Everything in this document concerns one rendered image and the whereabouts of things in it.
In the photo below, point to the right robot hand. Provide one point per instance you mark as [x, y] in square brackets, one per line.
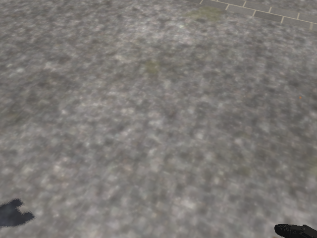
[295, 231]

